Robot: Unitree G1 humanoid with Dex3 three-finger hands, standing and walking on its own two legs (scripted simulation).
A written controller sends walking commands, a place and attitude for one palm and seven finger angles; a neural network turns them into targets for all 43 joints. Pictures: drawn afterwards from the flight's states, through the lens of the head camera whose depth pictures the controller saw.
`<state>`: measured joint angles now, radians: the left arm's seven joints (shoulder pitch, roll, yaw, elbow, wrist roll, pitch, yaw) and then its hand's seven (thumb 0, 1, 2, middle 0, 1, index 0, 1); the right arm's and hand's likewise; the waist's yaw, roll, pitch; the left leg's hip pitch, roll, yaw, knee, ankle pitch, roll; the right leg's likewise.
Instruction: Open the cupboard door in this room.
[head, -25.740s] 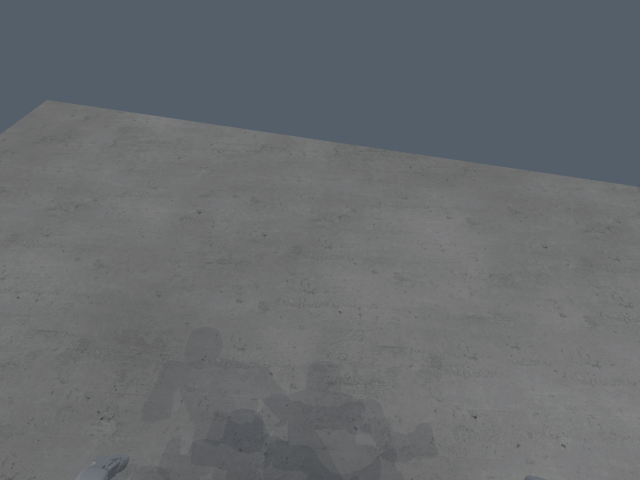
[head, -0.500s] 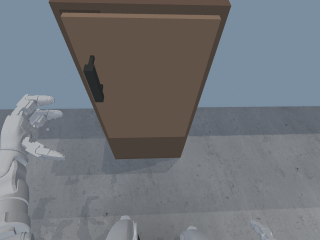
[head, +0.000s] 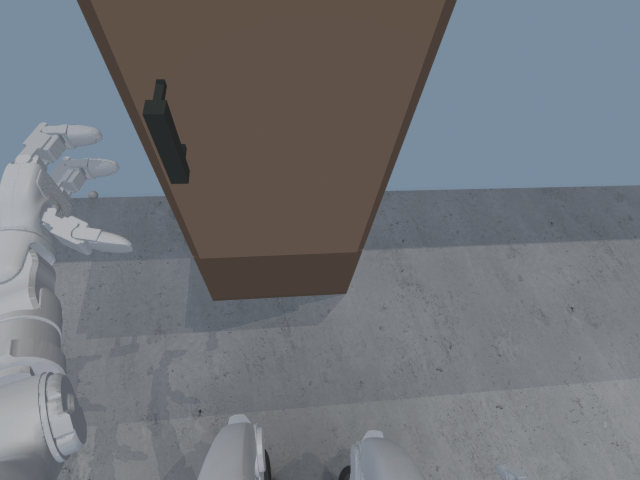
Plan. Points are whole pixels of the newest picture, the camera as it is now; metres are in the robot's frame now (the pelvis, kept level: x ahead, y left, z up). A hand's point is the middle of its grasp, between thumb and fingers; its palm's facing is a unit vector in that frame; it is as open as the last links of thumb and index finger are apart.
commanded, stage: move the hooked fingers beside the handle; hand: left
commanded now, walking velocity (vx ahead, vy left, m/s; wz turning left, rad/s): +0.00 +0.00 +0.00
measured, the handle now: (170, 133) +0.54 +0.20 +0.06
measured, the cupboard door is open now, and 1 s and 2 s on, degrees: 0 0 0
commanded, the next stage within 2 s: slide the fingers in behind the handle in 1.30 s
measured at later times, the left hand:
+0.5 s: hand (123, 155) +0.49 +0.25 +0.07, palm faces +0.07 -1.00 -0.02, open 13.9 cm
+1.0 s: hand (123, 156) +0.49 +0.25 +0.06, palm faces +0.06 -1.00 -0.02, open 13.9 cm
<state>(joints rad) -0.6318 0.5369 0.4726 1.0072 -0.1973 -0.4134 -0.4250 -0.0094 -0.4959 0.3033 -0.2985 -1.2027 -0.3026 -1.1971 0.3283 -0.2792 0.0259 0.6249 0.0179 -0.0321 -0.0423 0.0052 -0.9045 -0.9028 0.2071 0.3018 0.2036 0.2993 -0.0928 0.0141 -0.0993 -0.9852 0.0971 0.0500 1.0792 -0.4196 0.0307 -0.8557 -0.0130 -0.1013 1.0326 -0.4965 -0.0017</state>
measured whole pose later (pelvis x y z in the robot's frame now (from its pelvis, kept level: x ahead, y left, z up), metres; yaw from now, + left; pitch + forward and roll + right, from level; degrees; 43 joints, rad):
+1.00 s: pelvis +0.01 +0.00 -0.01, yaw -1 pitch +22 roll -4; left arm -0.82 0.61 0.47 1.15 -0.12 -0.40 -0.36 -0.01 -0.50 0.30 -0.30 -1.20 -0.30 -1.20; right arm 0.35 -0.28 0.03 0.63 0.01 0.06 -0.02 0.00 -0.91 -0.90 0.21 0.30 0.20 0.30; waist -0.15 0.02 -0.10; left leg -1.07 0.11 0.04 1.11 -0.44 0.03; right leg -0.93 0.00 -0.11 1.05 -0.50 -0.01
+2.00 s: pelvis +0.01 +0.00 -0.01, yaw +1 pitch +22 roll -4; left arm -0.83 0.49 0.36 1.13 -0.15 -0.44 -0.21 -0.01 -0.50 0.30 -0.30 -1.20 -0.19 -1.20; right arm 0.36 -0.26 0.02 0.68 -0.01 0.05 0.00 0.00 -0.91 -0.90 0.21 0.30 0.20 0.30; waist -0.12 0.03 -0.11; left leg -1.06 0.09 0.02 1.11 -0.43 0.02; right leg -0.92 -0.01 -0.12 1.05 -0.51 -0.01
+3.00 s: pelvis +0.00 +0.01 -0.01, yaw +3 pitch +22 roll -5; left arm -0.88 0.38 0.21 1.14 -0.15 -0.47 -0.05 -0.01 -0.50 0.30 -0.30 -1.20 0.00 -1.18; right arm 0.35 -0.25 0.00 0.72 -0.03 0.00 0.03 0.00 -0.91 -0.90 0.21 0.30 0.20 0.30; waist -0.09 0.03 -0.11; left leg -1.09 0.05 -0.01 1.13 -0.42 0.03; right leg -0.93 -0.04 -0.15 1.08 -0.52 0.00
